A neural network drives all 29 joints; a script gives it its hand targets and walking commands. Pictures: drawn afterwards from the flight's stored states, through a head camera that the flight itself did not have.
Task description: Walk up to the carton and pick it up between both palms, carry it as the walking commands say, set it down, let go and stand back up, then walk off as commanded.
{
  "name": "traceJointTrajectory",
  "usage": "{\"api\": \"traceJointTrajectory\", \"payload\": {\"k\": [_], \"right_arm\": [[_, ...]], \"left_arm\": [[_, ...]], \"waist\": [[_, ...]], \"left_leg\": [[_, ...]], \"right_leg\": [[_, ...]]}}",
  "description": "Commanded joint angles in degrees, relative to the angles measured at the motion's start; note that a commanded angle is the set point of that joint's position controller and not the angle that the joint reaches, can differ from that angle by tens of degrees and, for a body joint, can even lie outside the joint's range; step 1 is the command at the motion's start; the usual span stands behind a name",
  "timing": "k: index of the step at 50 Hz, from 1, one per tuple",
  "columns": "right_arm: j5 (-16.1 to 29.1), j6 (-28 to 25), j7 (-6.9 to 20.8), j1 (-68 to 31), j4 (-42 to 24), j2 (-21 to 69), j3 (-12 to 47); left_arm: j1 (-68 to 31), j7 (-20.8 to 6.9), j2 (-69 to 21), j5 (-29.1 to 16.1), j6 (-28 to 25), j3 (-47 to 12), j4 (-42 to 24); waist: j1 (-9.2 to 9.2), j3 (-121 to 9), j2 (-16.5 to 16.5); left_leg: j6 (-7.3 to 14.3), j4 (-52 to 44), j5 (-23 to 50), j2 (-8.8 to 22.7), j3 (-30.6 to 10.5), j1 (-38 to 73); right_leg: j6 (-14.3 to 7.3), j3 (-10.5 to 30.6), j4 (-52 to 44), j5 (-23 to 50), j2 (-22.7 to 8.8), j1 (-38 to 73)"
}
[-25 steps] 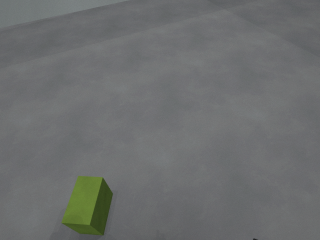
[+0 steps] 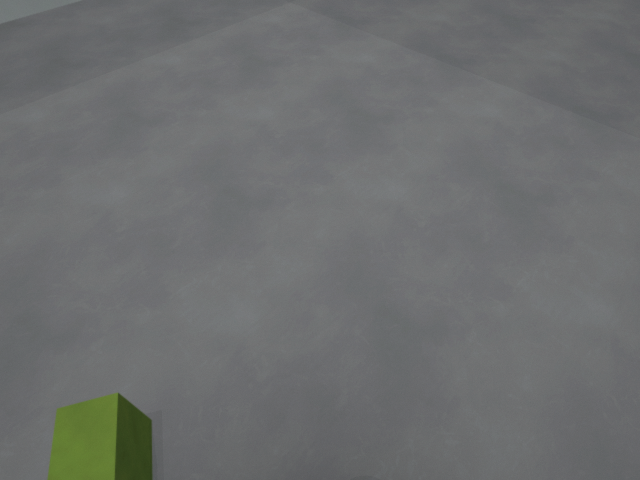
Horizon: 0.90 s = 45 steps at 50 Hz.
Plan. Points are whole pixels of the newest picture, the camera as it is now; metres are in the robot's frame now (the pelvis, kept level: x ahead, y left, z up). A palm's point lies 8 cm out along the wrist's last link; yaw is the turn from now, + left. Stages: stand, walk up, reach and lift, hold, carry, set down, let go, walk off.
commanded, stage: walk off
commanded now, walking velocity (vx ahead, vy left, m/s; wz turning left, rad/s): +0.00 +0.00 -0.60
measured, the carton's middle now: (106, 462) +0.26 +0.55 -0.64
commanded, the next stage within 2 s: stand in 1.06 s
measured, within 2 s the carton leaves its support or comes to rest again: neither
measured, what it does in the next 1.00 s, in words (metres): steps on the spot, turning right: right foot, then left foot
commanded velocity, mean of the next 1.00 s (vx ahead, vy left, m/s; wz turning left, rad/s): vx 0.00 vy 0.00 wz -0.60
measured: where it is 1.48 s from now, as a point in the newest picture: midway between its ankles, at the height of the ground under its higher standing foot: outside the picture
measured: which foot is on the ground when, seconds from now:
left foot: down 0.00-0.08, up 0.10-0.60, down 0.62-1.00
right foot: up 0.00-0.04, down 0.06-0.62, up 0.64-0.98, down 1.00-1.00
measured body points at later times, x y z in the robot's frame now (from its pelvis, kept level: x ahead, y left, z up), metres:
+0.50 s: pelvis +0.01 -0.05 +0.01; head +0.04 -0.06 +0.46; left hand +0.11 +0.18 -0.13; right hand +0.08 -0.33 -0.12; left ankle +0.05 +0.09 -0.69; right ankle +0.00 -0.13 -0.73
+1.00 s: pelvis -0.02 -0.03 -0.01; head +0.00 -0.07 +0.44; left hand +0.20 +0.14 -0.14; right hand -0.10 -0.29 -0.16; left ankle +0.06 +0.07 -0.73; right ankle -0.08 -0.13 -0.73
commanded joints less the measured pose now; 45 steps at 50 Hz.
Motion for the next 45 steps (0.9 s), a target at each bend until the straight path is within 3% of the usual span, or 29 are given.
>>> {"api": "traceJointTrajectory", "payload": {"k": [1,2,3,4,5,6,7,9,11,15,16,20,21,22,24,25,27,29,30,31,32,33,35,36,37,39,40,41,45], "right_arm": [[0.34,-1.24,1.09,3.55,-2.58,-13.39,-4.17],[0.37,-1.17,1.04,5.39,-1.99,-13.15,-3.92],[1.42,-0.74,1.71,5.7,-1.78,-11.63,-3.88],[0.24,-0.36,1.83,5.99,-4.68,-7.99,-2.53],[1.37,-0.04,1.12,-5.2,-8.46,-4.28,-1.75],[1.37,0.28,1.18,-9.6,-9.71,-6.05,-1.18],[1.58,0.16,1.97,-7.74,-8.26,-6.2,-1.39],[1.95,0.88,3.16,-4.51,-5.63,-5.58,-2.06],[1.14,1.56,2.48,-1.2,-4.48,-6.07,-1.7],[0.58,1.71,1.61,-2.06,-4.17,-6.15,-2.44],[0.28,1.86,1.5,-0.93,-3.52,-5.87,-2.25],[1.42,1.82,0.37,-4.81,-5.15,-5.21,-2.09],[1.3,1.64,0.56,-6.99,-5.87,-6.34,-2.33],[0.91,1.51,0.38,-6.76,-6.08,-6.28,-2.35],[1.59,0.87,-0.15,-5.84,-5.63,-6.9,-2.29],[1.96,0.6,-0.58,-4.7,-5.55,-6.57,-2.63],[1.97,0.24,-0.32,-3.82,-5.51,-7.51,-2.66],[1.8,-0.24,-0.3,2.61,-3.49,-7.41,-2.49],[1.81,-0.69,-0.41,4.81,-2.29,-9.14,-3.21],[0.91,-0.68,-1.38,7.63,-1.92,-15.25,-4.37],[1.02,-0.47,-1.07,2.56,-2.49,-15.99,-3.77],[0.58,-0.09,-1.05,-4.31,-4.81,-12.01,-2.76],[0.59,0.17,-1.09,-5.78,-5.91,-8.16,-2.1],[1.34,0.27,-1.29,-3.79,-5.38,-11.19,-2.4],[0.38,0.5,-0.84,-8.17,-6.46,-10.89,-2.49],[-0.34,0.51,-0.79,-5.77,-6.2,-10.8,-2.47],[-0.11,0.16,-0.99,-5.4,-6.43,-8.92,-2.06],[-0.75,0.13,-0.77,-4.63,-5.56,-10.66,-2.34],[-0.93,-0.41,0.49,1.3,-3.26,-13.67,-3.62]], "left_arm": [[-2.94,-0.4,3.56,0.5,-1.58,0.07,-4.61],[0.15,-0.07,4.54,0.45,-2.15,0.78,-5.16],[2.94,0.48,8.43,0.58,-3.18,1.4,-3.68],[5.7,1.0,13.99,0.46,-4.15,2.82,-3.69],[7.51,1.99,14.85,-0.55,-4.05,2.73,-2.53],[7.13,2.52,12.64,0.49,-4.03,2.57,-2.24],[7.35,2.93,7.37,-0.71,-4.25,1.77,-1.34],[0.98,3.59,9.32,0.12,-3.7,1.36,-2.61],[1.59,3.27,9.0,-0.25,-3.85,1.28,-3.1],[4.43,2.91,8.67,-0.46,-4.76,0.97,-2.75],[5.22,2.85,7.36,-0.61,-4.51,0.6,-1.56],[0.97,2.64,10.51,0.8,-4.52,1.11,-2.94],[3.15,3.01,8.57,0.5,-4.38,0.76,-1.82],[4.4,2.52,8.38,-0.08,-4.07,0.64,-0.73],[3.4,2.79,9.38,0.51,-3.7,1.33,-1.46],[4.32,2.83,10.47,0.7,-3.84,1.66,-1.32],[3.01,2.09,9.86,-0.13,-3.76,1.3,-1.17],[-3.63,1.83,11.32,-0.27,-3.17,2.09,-3.31],[-4.45,1.74,6.75,-0.88,-3.52,1.11,-4.06],[-2.07,1.99,2.72,-1.67,-3.64,0.27,-4.83],[1.03,3.13,3.28,-0.7,-2.99,0.81,-3.36],[3.54,2.65,5.13,0.03,-2.78,0.84,-3.14],[4.92,1.8,5.49,1.12,-1.63,1.62,-0.91],[3.31,1.03,6.2,1.7,-1.15,1.87,-1.68],[2.02,0.29,4.6,1.56,-0.83,2.1,-2.09],[2.67,-0.34,1.66,0.55,-0.47,0.48,-2.75],[3.35,0.26,1.9,0.4,-0.81,0.82,-1.84],[1.44,0.28,3.81,0.35,-0.62,0.75,-1.6],[-2.95,-0.19,1.19,-0.19,-1.3,-0.57,-4.43]], "waist": [[-3.7,-7.9,11.13],[-1.65,-10.81,10.35],[0.47,-13.09,-0.87],[1.12,-15.04,-21.07],[4.75,-13.25,-19.2],[5.05,-10.85,-14.09],[3.87,-7.15,-11.62],[0.76,-8.66,-9.45],[0.78,-9.12,-11.94],[1.76,-9.74,-1.98],[1.59,-8.91,-5.17],[0.23,-4.93,-4.02],[1.63,-5.75,-2.49],[1.14,-4.98,-5.05],[1.51,-7.06,-6.91],[1.03,-7.35,-7.83],[-0.12,-7.26,-4.98],[-4.04,-8.87,-3.83],[-5.8,-11.41,0.94],[-5.63,-13.41,19.67],[-2.56,-10.78,17.39],[1.0,-8.48,13.13],[1.32,-2.1,9.72],[0.01,0.15,11.78],[1.55,1.99,12.88],[0.47,0.0,14.12],[0.8,-0.96,8.79],[-0.78,-3.16,12.16],[-2.78,-3.54,14.8]], "left_leg": [[7.77,-3.65,26.0,14.62,-7.48,10.21],[4.99,1.85,26.88,14.56,-5.74,7.47],[1.44,11.42,19.14,10.85,-2.53,1.82],[-2.92,24.92,-13.3,2.89,-0.39,-17.43],[-3.74,30.25,-20.19,1.39,-10.0,-20.91],[-3.43,33.9,-17.4,0.96,-11.66,-23.33],[-3.08,33.68,-14.94,2.27,-11.1,-24.53],[-2.96,30.99,-11.3,2.08,-12.26,-22.37],[-3.17,31.7,-7.08,1.16,-11.84,-19.77],[-3.5,31.7,-4.87,0.05,-14.22,-20.8],[-3.79,29.69,-4.08,-1.0,-14.26,-20.08],[-4.22,18.81,-7.14,-1.82,-14.79,-16.06],[-3.5,18.65,-7.54,-2.36,-14.42,-15.82],[-3.08,16.63,-7.26,-2.72,-15.67,-15.43],[-2.84,12.97,-6.79,-4.3,-14.92,-14.04],[-2.09,11.47,-7.33,-4.4,-15.38,-12.62],[-1.28,5.66,-6.13,-5.94,-15.81,-7.57],[-0.87,-6.3,4.34,-6.0,-13.5,3.48],[0.83,-12.23,6.87,1.26,-18.09,14.29],[5.45,-16.65,14.02,16.31,-31.92,22.28],[9.55,-16.18,16.76,21.51,-32.38,14.47],[10.17,-17.65,12.39,20.13,-27.33,7.78],[7.6,-19.97,-1.5,14.34,-23.71,-1.17],[6.4,-20.73,-5.78,11.88,-22.6,-4.05],[5.47,-20.56,-4.41,11.37,-18.56,-6.7],[7.16,-18.05,4.19,11.79,-12.64,-0.97],[7.03,-17.39,6.18,12.43,-11.61,-1.95],[7.15,-15.81,5.22,10.19,-8.66,-0.88],[8.51,-11.43,16.01,12.95,-8.28,7.17]], "right_leg": [[-1.01,-5.87,-14.62,-1.62,2.14,3.71],[-1.79,-4.99,-23.03,7.89,1.8,10.56],[-1.94,-0.75,-28.86,22.15,0.12,19.2],[-6.94,22.56,-30.31,46.47,-17.14,30.7],[-14.53,24.65,-29.72,55.97,-20.49,25.53],[-16.65,22.99,-27.77,56.07,-17.93,24.3],[-14.01,16.02,-27.96,50.96,-14.27,24.57],[-11.82,12.51,-30.24,42.05,-10.33,24.62],[-12.08,13.69,-29.88,43.1,-10.04,22.48],[-13.36,17.79,-31.05,44.76,-11.15,24.38],[-13.58,18.89,-32.16,42.44,-10.36,23.07],[-15.88,18.71,-32.39,36.41,-8.93,17.0],[-15.39,20.52,-32.63,36.61,-10.06,18.29],[-15.87,22.85,-31.91,38.71,-10.34,18.53],[-14.94,22.58,-31.3,33.61,-8.24,19.26],[-14.8,25.2,-30.34,39.12,-9.4,20.52],[-14.72,27.98,-30.02,39.81,-9.13,15.98],[-10.12,22.91,-26.91,28.19,-4.26,9.29],[-5.75,18.13,-21.75,17.5,1.81,2.02],[-2.26,9.12,-9.05,-0.02,8.59,-8.28],[-2.47,4.8,4.54,-9.83,7.65,-8.49],[-2.75,5.41,11.78,-7.94,5.28,-5.84],[-1.6,3.16,15.8,-1.64,3.65,-4.43],[-1.2,3.66,16.34,-1.01,2.46,-4.11],[-1.05,3.35,18.55,0.54,2.61,-4.87],[0.79,0.93,14.42,1.13,2.05,-6.17],[0.47,0.71,15.1,1.75,2.12,-4.26],[1.27,-0.92,9.85,1.72,1.72,-0.95],[0.18,-3.96,-5.6,-4.53,1.93,-1.02]]}}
